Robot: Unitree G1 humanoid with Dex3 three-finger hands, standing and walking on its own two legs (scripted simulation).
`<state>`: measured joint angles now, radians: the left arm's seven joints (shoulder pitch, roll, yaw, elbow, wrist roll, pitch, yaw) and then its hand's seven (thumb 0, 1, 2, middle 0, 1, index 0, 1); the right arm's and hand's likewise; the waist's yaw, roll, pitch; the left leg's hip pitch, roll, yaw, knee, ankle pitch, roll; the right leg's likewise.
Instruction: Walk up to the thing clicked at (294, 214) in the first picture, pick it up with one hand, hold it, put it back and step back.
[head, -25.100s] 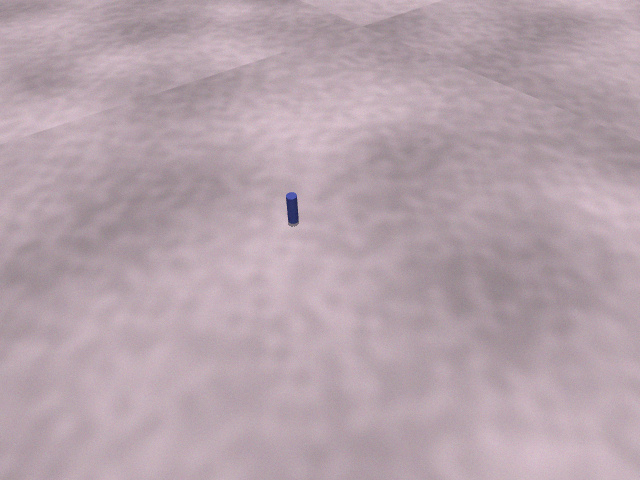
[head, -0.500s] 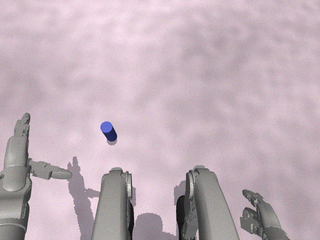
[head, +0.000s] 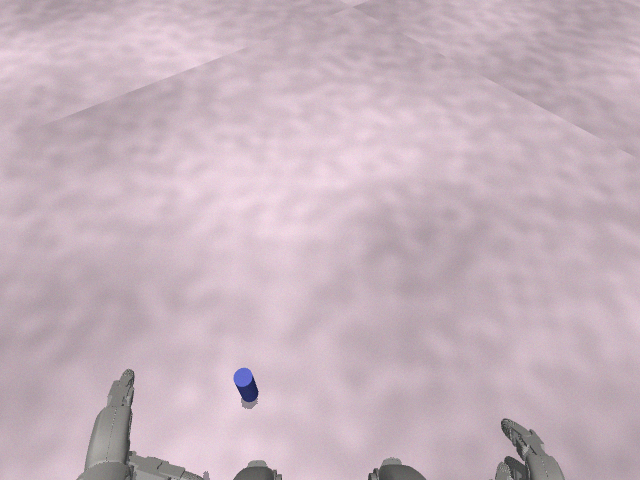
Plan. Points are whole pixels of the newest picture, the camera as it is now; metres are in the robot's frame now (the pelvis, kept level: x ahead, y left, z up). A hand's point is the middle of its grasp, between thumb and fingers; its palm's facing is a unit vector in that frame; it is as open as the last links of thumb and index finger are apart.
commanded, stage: home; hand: left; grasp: from the side
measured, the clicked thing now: (246, 385) +0.43 +0.19 -0.61
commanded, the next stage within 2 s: stand in 1.82 s
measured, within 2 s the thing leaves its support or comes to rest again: neither
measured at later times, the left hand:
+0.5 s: hand (157, 466) +0.18 +0.19 -0.02, palm faces +0.12 -0.95 -0.30, open 17.4 cm
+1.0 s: hand (165, 468) +0.18 +0.18 -0.02, palm faces +0.10 -0.95 -0.30, open 17.4 cm
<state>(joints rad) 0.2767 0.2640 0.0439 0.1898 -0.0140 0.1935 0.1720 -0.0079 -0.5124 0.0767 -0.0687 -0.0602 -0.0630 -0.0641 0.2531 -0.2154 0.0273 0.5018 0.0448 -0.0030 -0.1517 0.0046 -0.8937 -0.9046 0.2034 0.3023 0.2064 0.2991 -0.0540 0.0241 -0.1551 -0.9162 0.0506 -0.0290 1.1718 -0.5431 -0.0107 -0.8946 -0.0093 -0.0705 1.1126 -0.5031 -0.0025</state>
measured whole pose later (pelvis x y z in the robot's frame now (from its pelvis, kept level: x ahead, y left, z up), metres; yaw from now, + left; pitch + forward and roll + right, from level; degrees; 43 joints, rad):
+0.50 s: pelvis +0.01 +0.00 +0.04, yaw +1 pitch +8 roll -2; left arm 0.47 0.22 -0.02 -0.02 -0.01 0.26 0.15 -0.01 -0.52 0.07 -0.06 -0.06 -0.06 -0.06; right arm 0.27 -0.21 0.03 0.47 0.02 -0.10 -0.18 0.01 -0.89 -0.90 0.20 0.30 0.21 0.30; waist -0.02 0.03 -0.11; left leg -0.63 0.04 -0.02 0.97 -0.49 -0.01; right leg -0.60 -0.01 -0.07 0.91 -0.45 0.00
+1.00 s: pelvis +0.01 -0.01 +0.04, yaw +1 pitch +8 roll -2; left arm 0.46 0.21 -0.02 0.01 -0.01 0.26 0.14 -0.01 -0.52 0.07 -0.06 -0.06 -0.06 -0.06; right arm 0.28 -0.22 0.03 0.50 0.01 -0.12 -0.18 0.01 -0.89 -0.90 0.20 0.30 0.21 0.30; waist -0.03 0.04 -0.10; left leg -0.61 0.05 -0.02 0.94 -0.47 -0.02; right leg -0.59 -0.01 -0.07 0.89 -0.44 -0.01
